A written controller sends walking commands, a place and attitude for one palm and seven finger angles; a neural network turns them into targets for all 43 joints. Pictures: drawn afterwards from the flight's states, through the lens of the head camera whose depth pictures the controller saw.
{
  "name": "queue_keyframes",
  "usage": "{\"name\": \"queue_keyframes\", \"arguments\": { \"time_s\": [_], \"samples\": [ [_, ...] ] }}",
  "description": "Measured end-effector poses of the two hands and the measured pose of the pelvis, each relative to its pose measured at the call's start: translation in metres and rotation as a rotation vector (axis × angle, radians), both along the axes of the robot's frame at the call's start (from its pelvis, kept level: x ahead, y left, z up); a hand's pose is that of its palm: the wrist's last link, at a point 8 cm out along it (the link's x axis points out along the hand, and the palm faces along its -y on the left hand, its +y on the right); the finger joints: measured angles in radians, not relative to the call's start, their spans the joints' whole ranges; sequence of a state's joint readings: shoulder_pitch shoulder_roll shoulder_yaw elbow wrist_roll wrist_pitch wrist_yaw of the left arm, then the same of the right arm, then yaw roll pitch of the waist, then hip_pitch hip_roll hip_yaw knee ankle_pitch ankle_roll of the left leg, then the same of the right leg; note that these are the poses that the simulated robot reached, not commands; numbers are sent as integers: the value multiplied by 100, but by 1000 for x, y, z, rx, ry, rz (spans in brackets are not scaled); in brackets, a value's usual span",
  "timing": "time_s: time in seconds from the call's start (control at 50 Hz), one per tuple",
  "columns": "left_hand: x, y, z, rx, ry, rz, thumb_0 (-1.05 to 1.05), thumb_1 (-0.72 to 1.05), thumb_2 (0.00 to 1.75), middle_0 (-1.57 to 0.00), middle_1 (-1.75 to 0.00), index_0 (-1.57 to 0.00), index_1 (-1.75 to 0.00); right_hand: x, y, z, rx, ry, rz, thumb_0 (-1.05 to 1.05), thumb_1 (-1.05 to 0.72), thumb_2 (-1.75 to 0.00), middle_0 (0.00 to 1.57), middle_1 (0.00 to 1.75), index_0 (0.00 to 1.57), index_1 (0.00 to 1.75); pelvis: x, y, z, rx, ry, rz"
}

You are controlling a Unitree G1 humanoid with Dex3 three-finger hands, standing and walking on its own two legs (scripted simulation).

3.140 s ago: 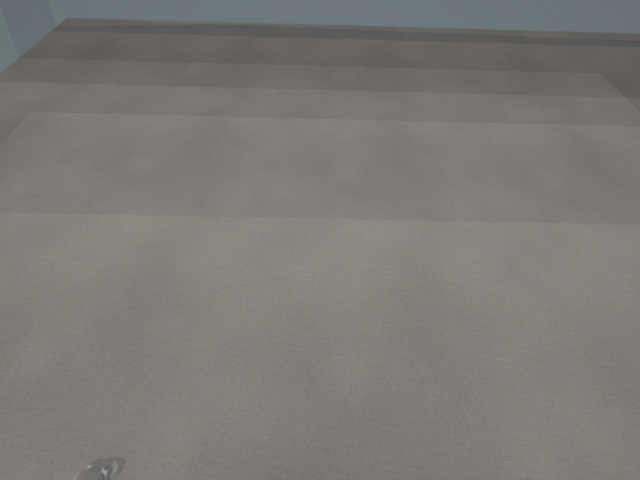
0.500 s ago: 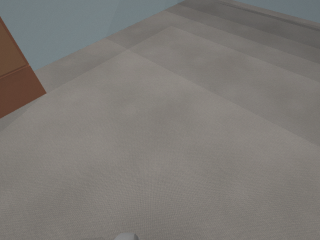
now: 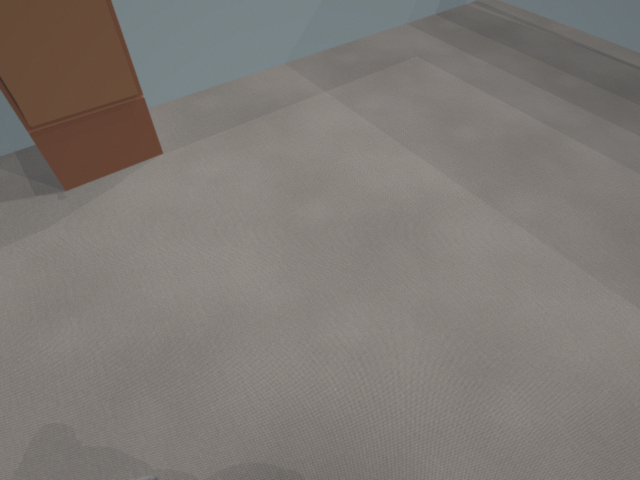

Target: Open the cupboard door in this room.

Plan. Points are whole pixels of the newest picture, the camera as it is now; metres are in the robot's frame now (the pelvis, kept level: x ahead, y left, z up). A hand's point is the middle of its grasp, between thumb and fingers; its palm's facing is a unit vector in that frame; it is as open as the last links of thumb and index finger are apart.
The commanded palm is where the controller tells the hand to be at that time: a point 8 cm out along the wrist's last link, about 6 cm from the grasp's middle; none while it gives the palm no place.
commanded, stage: turn or walk to find it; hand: left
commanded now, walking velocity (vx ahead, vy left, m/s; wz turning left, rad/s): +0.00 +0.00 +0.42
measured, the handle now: out of the picture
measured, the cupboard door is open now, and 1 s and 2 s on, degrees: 0 0 0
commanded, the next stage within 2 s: stand and wait in 0.18 s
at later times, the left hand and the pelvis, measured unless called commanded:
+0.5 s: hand out of the picture -0.06 +0.20 -0.19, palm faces +0.24 -0.95 -0.20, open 7.4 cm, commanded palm none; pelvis -0.04 +0.00 -0.01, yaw +11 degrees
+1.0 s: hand out of the picture -0.06 +0.19 -0.15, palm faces +0.36 -0.89 -0.27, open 7.4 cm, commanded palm none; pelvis -0.07 -0.02 +0.00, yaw +20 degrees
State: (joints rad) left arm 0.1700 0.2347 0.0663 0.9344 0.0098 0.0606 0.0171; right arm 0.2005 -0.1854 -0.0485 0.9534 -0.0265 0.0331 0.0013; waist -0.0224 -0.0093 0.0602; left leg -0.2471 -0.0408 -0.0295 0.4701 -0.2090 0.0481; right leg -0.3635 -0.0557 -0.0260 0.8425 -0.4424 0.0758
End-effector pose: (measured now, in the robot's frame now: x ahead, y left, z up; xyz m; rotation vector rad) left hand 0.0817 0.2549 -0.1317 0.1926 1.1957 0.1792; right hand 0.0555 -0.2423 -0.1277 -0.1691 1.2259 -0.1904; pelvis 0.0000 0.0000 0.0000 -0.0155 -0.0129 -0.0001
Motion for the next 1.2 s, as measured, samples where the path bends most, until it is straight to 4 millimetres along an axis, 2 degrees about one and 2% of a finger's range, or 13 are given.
{"name": "queue_keyframes", "arguments": {
  "time_s": [0.06,0.12,0.22,0.3,0.4,0.5,0.56,0.64,0.72,0.84,0.9,1.06,1.2],
  "samples": [
    [2,-12,5,10,-43,7,0,91,90,-20,-30,-19,-30,-6,-9,-9,17,14,10,0,-91,-89,21,30,21,30,-6,-9,-3,9,1,25],
    [-5,-23,7,31,-84,18,0,91,90,-20,-30,-19,-30,-11,-22,-22,36,24,20,1,-91,-89,21,30,21,30,-11,-20,-10,22,2,50],
    [-38,-34,13,29,-73,73,0,91,90,-20,-30,-20,-30,-13,-35,-20,32,64,64,1,-91,-89,20,30,20,30,-19,-27,-5,26,-12,110],
    [-68,-36,9,16,-24,116,0,90,90,-20,-30,-20,-30,-11,-38,-15,15,79,95,1,-91,-89,20,30,20,30,-23,-26,-2,29,-15,142],
    [-109,-29,-5,-18,53,169,0,90,90,-20,-30,-20,-30,-5,-24,-10,-14,92,145,1,-91,-89,20,30,20,30,-28,-15,-3,26,-10,163],
    [-154,-10,-30,-59,143,244,0,90,90,-20,-30,-20,-30,6,7,-9,-40,53,207,1,-91,-89,20,30,20,30,-37,5,-13,12,-10,193],
    [-171,0,-30,-63,191,271,1,91,90,-20,-30,-20,-30,8,26,-2,-34,30,233,1,-91,-89,20,30,20,30,-42,11,-9,8,-13,200],
    [-176,11,-20,-56,169,298,1,91,90,-20,-30,-20,-30,7,43,3,-17,26,266,0,-91,-89,20,30,20,30,-49,15,-1,-6,-8,232],
    [-169,17,-11,-34,108,314,1,91,90,-20,-30,-19,-30,6,46,1,-2,23,289,0,-91,-89,21,30,21,30,-57,15,1,-7,-1,267],
    [-151,11,3,14,-1,324,0,91,90,-20,-30,-19,-30,3,30,-10,15,31,315,0,-91,-89,21,30,21,30,-66,1,-2,6,10,322],
    [-150,2,5,46,-46,322,0,91,90,-20,-30,-19,-30,4,17,-22,29,29,319,1,-91,-89,21,30,21,30,-69,-10,-9,24,12,334],
    [-186,-30,7,8,9,353,0,91,90,-20,-30,-20,-30,-1,3,-17,22,56,337,1,-91,-89,20,30,20,30,-75,-17,-2,30,-13,367],
    [-230,-39,-17,-72,91,412,0,90,90,-20,-30,-20,-30,-16,18,-16,-21,90,377,1,-91,-89,20,30,20,30,-84,-4,-8,1,-15,387]
  ]
}}
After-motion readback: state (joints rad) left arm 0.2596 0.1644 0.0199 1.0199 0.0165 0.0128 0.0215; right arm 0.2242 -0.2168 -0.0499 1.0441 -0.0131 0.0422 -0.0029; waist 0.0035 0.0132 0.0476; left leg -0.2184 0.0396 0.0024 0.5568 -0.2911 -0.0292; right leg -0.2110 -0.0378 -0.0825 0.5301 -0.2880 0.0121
